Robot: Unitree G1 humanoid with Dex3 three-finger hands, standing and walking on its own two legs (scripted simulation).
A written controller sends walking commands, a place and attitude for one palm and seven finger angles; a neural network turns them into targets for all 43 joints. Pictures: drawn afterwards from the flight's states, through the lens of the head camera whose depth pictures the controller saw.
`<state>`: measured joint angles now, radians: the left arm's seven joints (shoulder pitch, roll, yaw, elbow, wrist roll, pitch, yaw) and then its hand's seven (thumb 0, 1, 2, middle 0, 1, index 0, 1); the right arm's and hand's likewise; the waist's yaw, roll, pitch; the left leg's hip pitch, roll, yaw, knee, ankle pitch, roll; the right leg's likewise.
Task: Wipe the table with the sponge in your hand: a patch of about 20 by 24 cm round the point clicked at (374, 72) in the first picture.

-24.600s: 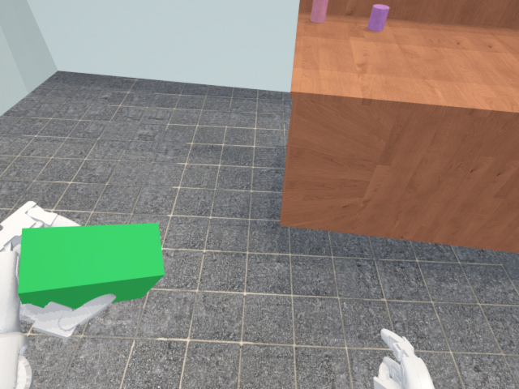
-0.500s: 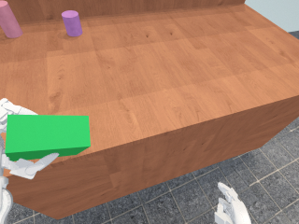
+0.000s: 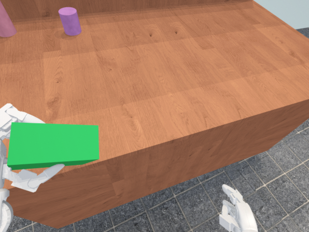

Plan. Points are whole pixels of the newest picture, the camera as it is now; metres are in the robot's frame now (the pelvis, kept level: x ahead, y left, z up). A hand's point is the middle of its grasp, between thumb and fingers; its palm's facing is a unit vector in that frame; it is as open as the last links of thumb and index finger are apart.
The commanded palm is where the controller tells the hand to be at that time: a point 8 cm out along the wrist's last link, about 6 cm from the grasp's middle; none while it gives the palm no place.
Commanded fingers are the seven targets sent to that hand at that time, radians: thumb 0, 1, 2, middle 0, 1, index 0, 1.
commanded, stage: look again from close up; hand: left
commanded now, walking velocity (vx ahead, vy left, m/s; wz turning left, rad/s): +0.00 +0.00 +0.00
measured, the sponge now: (67, 147) +0.24 +0.21 +0.13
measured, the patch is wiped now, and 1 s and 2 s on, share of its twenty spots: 0.00 0.00 0.00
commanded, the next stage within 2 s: turn the palm down, sponge in hand in 0.40 s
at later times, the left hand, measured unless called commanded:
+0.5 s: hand (35, 150) +0.22 +0.25 +0.15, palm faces +0.40 -0.84 -0.37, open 10.3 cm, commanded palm +0.16 +0.27 +0.18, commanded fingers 0.00 0.10 1.30 -1.20 -1.60 -1.20 -1.60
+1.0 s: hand (24, 156) +0.19 +0.24 +0.18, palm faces +0.51 -0.58 -0.64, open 10.3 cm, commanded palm +0.16 +0.26 +0.20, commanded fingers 0.00 0.10 1.30 -1.20 -1.60 -1.20 -1.60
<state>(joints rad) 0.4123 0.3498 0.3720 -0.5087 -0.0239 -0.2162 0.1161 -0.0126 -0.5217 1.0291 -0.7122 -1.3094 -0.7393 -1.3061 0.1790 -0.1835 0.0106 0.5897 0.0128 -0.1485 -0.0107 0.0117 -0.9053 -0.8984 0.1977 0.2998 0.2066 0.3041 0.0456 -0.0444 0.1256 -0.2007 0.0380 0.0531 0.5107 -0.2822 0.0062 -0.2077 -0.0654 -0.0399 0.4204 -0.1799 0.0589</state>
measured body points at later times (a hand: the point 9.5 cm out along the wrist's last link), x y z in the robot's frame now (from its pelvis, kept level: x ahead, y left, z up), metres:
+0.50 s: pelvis +0.00 +0.00 +0.00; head +0.03 +0.02 +0.45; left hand +0.19 +0.29 +0.17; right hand +0.17 -0.23 -0.07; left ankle +0.00 +0.11 -0.74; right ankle +0.03 -0.16 -0.74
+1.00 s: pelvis -0.02 -0.06 +0.00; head -0.02 -0.09 +0.45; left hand +0.16 +0.27 +0.21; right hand +0.20 -0.26 -0.09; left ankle +0.00 +0.11 -0.74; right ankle +0.03 -0.16 -0.74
